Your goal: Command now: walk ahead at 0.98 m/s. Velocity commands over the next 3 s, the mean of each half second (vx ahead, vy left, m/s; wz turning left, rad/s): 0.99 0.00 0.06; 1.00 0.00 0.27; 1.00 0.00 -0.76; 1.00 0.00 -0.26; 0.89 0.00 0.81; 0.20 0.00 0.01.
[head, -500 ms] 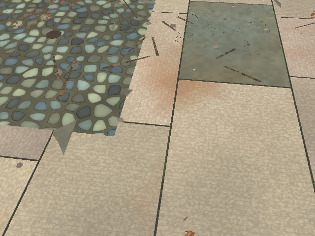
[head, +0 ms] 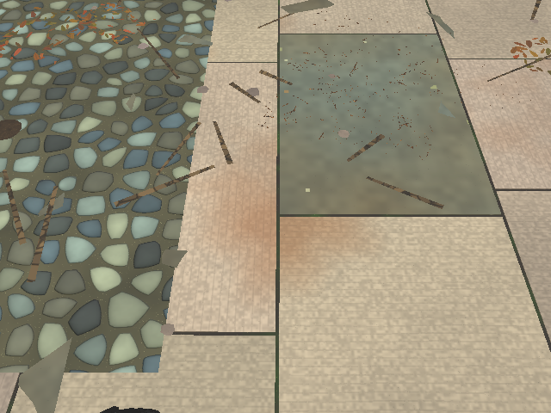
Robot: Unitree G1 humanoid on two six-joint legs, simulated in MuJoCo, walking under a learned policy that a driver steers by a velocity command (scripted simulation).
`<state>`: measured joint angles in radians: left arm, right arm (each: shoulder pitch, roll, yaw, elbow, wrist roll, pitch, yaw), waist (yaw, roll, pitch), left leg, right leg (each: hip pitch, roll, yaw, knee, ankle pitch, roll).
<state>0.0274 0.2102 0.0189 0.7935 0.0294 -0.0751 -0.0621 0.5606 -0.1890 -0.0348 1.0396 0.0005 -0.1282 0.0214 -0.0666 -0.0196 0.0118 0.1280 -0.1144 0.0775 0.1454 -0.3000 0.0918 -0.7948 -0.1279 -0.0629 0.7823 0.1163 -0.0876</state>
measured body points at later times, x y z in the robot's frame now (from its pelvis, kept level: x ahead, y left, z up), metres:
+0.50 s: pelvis +0.49 -0.01 -0.01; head +0.52 +0.00 +0.44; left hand +0.37 +0.23 -0.14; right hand +0.73 -0.21 -0.09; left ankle +0.73 +0.13 -0.68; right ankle +0.32 -0.08 -0.73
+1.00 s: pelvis +0.99 +0.09 -0.01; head +1.02 +0.10 +0.43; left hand +1.18 +0.33 -0.10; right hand +0.96 -0.19 -0.14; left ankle +0.78 +0.06 -0.73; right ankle +1.25 +0.03 -0.69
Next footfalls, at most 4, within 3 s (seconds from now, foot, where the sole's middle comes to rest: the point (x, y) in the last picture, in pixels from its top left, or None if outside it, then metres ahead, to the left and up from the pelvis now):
0.14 right None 0.36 -0.08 -0.77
0.62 left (241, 297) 0.81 0.07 -0.77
1.08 right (234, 175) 1.27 0.09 -0.77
1.48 left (181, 101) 1.68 0.28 -0.77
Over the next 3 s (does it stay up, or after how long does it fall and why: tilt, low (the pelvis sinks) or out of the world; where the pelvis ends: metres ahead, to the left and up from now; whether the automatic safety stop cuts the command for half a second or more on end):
stays up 2.59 -0.08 -0.01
